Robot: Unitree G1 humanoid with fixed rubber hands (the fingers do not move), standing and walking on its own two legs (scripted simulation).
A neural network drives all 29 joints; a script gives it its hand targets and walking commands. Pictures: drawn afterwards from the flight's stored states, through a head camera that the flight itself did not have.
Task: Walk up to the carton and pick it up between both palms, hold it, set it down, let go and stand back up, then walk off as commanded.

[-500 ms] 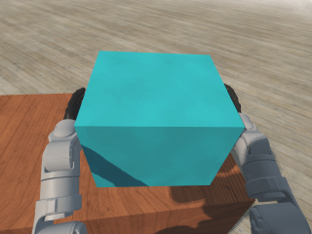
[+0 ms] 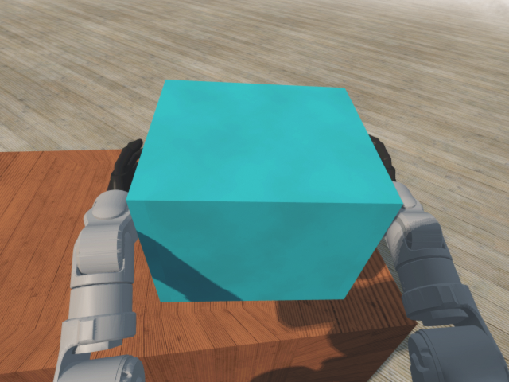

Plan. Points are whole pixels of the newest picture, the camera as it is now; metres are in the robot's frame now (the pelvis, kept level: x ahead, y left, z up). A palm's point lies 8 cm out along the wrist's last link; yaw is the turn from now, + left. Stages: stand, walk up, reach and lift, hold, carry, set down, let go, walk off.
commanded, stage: hold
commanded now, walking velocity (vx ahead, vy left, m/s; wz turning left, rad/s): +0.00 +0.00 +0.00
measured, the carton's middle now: (255, 191) +0.38 +0.00 +0.15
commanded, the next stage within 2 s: none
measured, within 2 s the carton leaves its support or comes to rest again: neither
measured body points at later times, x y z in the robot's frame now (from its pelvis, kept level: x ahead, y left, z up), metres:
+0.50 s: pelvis +0.00 -0.01 +0.00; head -0.04 +0.01 +0.45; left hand +0.36 +0.19 +0.17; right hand +0.38 -0.20 +0.18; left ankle +0.06 +0.10 -0.75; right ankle -0.03 -0.12 -0.75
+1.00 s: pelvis +0.00 +0.00 +0.00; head -0.05 +0.02 +0.45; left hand +0.36 +0.19 +0.17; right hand +0.37 -0.20 +0.18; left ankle +0.06 +0.10 -0.75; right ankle -0.03 -0.12 -0.75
